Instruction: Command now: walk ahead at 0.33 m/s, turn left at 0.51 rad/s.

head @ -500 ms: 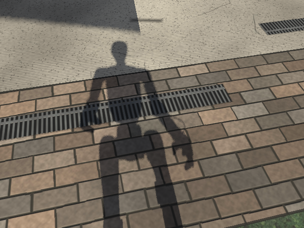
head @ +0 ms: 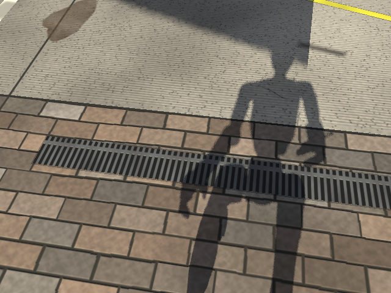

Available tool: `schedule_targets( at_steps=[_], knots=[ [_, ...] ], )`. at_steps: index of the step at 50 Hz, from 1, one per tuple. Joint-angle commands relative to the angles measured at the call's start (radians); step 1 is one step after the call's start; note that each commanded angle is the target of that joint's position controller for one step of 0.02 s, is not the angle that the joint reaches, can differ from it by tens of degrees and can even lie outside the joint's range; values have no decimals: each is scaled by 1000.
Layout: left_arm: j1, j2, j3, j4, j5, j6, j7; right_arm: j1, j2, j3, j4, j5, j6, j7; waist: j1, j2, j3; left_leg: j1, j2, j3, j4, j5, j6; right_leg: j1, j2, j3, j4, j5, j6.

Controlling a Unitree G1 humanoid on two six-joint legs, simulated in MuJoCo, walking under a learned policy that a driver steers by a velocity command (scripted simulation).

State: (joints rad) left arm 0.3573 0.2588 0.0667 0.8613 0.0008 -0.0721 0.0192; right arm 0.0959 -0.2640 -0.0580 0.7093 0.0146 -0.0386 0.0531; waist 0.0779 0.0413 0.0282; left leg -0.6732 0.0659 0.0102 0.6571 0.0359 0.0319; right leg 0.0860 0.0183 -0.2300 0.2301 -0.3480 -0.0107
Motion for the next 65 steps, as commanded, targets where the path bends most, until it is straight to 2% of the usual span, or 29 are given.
schedule_targets(
  at_steps=[1, 3, 4, 5, 6, 7, 8, 9, 11, 15, 19, 24, 26, 27, 28, 29, 30, 32, 35, 39, 46, 47, 48, 49, 50, 52, 53, 60, 65],
  knots=[
    [-35, 204, 47, -63, -15, 17, 23, -47, -71, -21, -109, -5, -16, 24, -54, -135, -1, 101, -78, 91, -38, -81, 39, -11, -272, 31, 135, 1056, -83],
    [-71, 224, 53, -82, -22, 31, 33, 155, -150, -61, -69, -2, -15, 17, -164, -144, -113, 356, -138, 91, -99, -83, 89, -56, -247, 28, 410, 1122, -50],
    [-83, 212, 46, -94, -23, 24, 31, 265, -205, -85, -46, -9, -10, -5, -234, -87, -170, 578, -109, 15, -198, 108, 131, -200, -190, 17, 657, 902, 3],
    [23, 64, 7, -124, 44, 9, 15, 251, -302, -93, -50, -17, 1, -32, -113, 203, -272, 924, 147, -309, -48, 667, 245, -564, -47, 40, 1020, -202, 62],
    [80, 104, -6, -137, 21, -13, -5, 243, -302, -83, -103, -33, -7, -26, -121, 171, -522, 1085, 335, -725, -141, 592, 449, -727, 55, 283, 1269, -401, 82],
    [-34, 181, 15, -147, -13, -18, -12, 214, -245, -74, -121, -28, -2, -23, -177, 28, -485, 1005, 274, -602, -195, 511, 398, -748, -7, 363, 1268, -299, 66],
    [-99, 173, 12, -178, -21, -15, -7, 145, -201, -63, -121, -8, -3, -24, -148, -12, -331, 865, 219, -487, -220, 417, 349, -792, -38, 339, 1191, -212, 57],
    [-115, 163, 12, -168, -4, -6, 6, 99, -174, -55, -125, 4, 0, -28, -113, -81, -225, 709, 175, -427, -254, 350, 309, -781, -69, 327, 1121, -158, 65],
    [-95, 178, 22, -174, 6, 26, 17, 50, -167, -52, -137, -14, 10, -36, -53, -38, -156, 481, 132, -379, -315, 280, 289, -664, -86, 330, 1028, -107, 72],
    [-95, 126, 9, -179, 19, 48, 31, 44, -199, -64, -130, -20, 19, -52, -38, 7, -174, 361, 82, -314, -309, 341, 267, -601, -57, 303, 830, -47, 103],
    [-173, 122, 6, -200, 11, 61, 27, 26, -203, -66, -141, -5, 55, -78, -62, 50, -186, 339, 34, -348, -312, -22, 208, -578, -33, 320, 679, 78, 113],
    [-229, 132, 11, -228, 1, 41, 10, 45, -195, -65, -148, -7, 73, -78, -93, 120, -151, 385, 32, -459, -267, -151, 180, -520, 2, 332, 466, 47, 91],
    [-182, 133, 20, -218, -2, 27, 1, 32, -182, -60, -154, 4, 79, -78, -58, 128, -153, 402, 13, -486, -203, -88, 147, -414, 8, 317, 261, 126, 62],
    [-152, 161, 31, -211, 4, 23, 0, 47, -157, -52, -156, 7, 82, -81, -50, 101, -154, 359, -27, -464, -145, -156, 103, -314, -56, 346, 157, 218, 33],
    [-152, 234, 47, -226, 21, 29, 7, 108, -95, -37, -156, -5, 83, -79, -93, -107, -182, 250, -128, -322, 71, -473, 39, -199, -289, 534, 124, 362, -54],
    [-157, 274, 59, -212, 57, 39, 2, 89, -141, -51, -195, 2, 69, -77, -107, -379, -121, 46, -236, -157, 258, -691, -14, -219, -428, 773, 79, 524, -226],
    [-186, 216, 47, -240, 50, 38, 4, 113, -224, -77, -169, -11, 62, -76, -97, -275, -125, 28, -164, -180, 451, -655, -50, -222, -438, 745, 94, 541, -260],
    [-244, 149, 30, -258, 24, 45, 12, 137, -215, -87, -119, 4, 84, -81, -111, -158, -103, 31, -138, -149, 566, -543, -93, -236, -316, 536, 135, 503, -179],
    [-244, 142, 26, -253, 15, 62, 24, 105, -143, -65, -137, 12, 103, -76, -89, -185, -69, 32, -114, -76, 551, -444, -128, -247, -251, 389, 117, 497, -168],
    [-201, 182, 46, -238, 16, 79, 31, 22, -105, -45, -184, 9, 98, -63, -38, -235, -108, 100, -61, -28, 316, -447, -134, -167, -286, 336, 123, 499, -193],
    [-230, 213, 63, -218, -30, 78, 12, 117, -126, -63, -165, 7, 105, -35, -90, -231, -120, 413, -88, 72, -161, -258, -26, -249, -312, 251, 227, 417, -128],
    [-178, 179, 55, -194, -27, 75, 8, 156, -151, -74, -153, 4, 103, -42, -97, -157, -124, 539, -87, 24, -253, -145, 9, -339, -275, 193, 323, 315, -61],
    [-163, 115, 37, -211, 15, 74, 2, 184, -258, -100, -166, 4, 97, -57, -77, 120, -126, 705, 137, -297, -300, 162, 93, -584, -165, 84, 606, -32, 45],
    [-249, 113, 31, -274, 29, 68, 10, 166, -327, -106, -189, -31, 80, -54, -102, 284, -126, 666, 332, -548, -293, 338, 307, -790, -33, 168, 832, -341, 94],
    [-311, 159, 44, -277, 16, 66, 17, 181, -269, -93, -184, -46, 57, -48, -156, 165, -157, 641, 301, -513, -314, 247, 329, -791, -49, 275, 946, -322, 87],
    [-287, 165, 55, -248, 8, 72, 27, 91, -216, -73, -171, -20, 43, -58, -97, 81, -108, 600, 183, -372, -302, 122, 216, -790, -72, 302, 936, -157, 71],
    [-274, 174, 59, -242, 14, 76, 32, 57, -194, -63, -173, -1, 46, -64, -84, 90, -100, 585, 161, -350, -300, 135, 193, -779, -72, 305, 916, -106, 77],
    [-280, 116, 39, -241, 3, 68, 15, 68, -207, -63, -163, -5, 63, -89, -89, 99, -123, 558, 103, -374, -290, 35, 192, -662, -13, 304, 681, 6, 102],
    [-286, 127, 40, -249, -7, 55, -2, 50, -224, -70, -167, -5, 73, -77, -101, 120, -108, 494, 95, -484, -277, -42, 198, -538, 18, 318, 507, -34, 86]
  ],
)
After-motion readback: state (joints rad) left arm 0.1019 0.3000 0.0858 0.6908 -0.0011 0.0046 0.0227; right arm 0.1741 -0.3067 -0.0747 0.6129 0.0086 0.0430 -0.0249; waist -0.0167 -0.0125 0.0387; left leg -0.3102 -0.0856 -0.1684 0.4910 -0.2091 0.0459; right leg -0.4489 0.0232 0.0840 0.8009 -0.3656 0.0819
